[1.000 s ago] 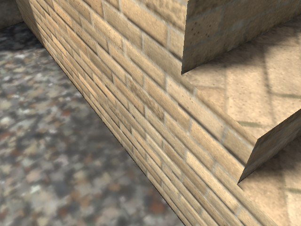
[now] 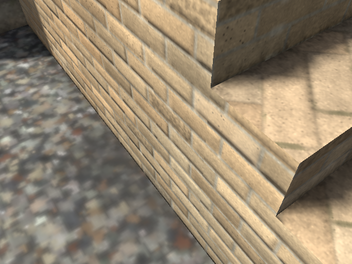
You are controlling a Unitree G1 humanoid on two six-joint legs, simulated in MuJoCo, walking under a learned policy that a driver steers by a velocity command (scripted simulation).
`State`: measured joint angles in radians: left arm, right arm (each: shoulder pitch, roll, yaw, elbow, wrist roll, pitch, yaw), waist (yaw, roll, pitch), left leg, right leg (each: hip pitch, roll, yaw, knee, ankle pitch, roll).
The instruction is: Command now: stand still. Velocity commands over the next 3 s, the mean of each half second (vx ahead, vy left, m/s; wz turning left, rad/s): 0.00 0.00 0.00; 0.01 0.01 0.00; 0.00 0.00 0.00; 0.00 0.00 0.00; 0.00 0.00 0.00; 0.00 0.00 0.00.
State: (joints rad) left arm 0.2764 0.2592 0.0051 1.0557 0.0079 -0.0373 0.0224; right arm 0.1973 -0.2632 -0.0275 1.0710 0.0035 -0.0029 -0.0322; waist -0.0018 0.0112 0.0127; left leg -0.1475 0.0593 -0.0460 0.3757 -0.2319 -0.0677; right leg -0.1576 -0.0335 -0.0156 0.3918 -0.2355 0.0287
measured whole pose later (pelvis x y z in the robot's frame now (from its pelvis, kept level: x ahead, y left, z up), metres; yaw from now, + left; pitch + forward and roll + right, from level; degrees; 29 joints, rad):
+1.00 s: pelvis +0.00 +0.00 +0.00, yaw +0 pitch +0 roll +0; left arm 0.28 0.26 0.01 1.06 0.01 -0.04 0.02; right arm 0.21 -0.26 -0.03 1.07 0.00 0.00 -0.03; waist 0.00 0.01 0.01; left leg -0.14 0.06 -0.05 0.37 -0.23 -0.06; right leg -0.15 -0.04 -0.01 0.39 -0.24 0.03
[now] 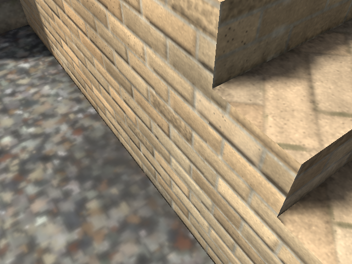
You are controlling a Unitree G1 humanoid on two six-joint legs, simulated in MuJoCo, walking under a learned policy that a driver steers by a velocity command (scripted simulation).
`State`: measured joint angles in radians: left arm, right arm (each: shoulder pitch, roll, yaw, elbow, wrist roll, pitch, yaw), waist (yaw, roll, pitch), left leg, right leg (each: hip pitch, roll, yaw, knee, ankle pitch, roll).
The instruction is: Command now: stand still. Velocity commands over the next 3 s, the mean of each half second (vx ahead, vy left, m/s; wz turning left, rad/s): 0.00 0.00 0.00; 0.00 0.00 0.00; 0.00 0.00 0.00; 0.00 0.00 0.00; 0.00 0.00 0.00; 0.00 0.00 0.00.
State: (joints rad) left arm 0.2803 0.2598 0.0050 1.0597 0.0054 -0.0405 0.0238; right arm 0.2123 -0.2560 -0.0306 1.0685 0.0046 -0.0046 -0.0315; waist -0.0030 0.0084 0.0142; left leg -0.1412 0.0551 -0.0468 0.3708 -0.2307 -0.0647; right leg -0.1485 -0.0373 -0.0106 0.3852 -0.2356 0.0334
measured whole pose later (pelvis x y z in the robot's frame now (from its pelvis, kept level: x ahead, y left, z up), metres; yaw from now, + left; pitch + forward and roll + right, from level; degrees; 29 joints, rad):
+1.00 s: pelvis +0.00 +0.00 +0.00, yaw +0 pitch +0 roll +0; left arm 0.28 0.26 0.01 1.07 0.00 -0.04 0.02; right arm 0.22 -0.26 -0.03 1.06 0.01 0.00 -0.03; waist 0.00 0.01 0.02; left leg -0.14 0.06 -0.05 0.37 -0.23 -0.07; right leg -0.15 -0.03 -0.01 0.39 -0.24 0.03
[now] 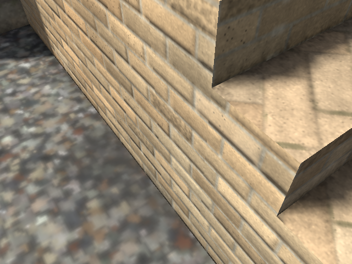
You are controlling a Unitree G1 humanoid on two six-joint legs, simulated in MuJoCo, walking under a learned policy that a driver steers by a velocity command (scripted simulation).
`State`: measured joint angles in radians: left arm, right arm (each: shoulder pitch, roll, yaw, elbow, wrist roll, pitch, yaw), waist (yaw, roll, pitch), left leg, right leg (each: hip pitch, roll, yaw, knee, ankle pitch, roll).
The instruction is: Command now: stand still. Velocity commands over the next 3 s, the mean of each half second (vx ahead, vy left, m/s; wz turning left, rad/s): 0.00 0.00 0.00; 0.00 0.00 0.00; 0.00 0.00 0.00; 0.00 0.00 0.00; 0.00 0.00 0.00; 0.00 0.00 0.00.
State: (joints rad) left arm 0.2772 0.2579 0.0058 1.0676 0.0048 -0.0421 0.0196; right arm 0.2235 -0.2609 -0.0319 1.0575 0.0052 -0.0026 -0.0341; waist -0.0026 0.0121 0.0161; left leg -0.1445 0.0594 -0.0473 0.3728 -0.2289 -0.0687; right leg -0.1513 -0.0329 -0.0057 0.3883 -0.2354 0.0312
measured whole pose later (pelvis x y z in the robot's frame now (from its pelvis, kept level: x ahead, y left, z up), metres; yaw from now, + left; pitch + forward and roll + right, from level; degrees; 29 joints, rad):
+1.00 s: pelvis +0.00 +0.00 +0.00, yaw +0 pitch +0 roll +0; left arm 0.27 0.26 0.01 1.07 0.00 -0.04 0.02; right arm 0.23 -0.26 -0.03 1.05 0.01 0.00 -0.03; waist 0.00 0.01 0.02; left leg -0.14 0.06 -0.05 0.37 -0.23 -0.07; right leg -0.15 -0.03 0.00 0.39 -0.24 0.03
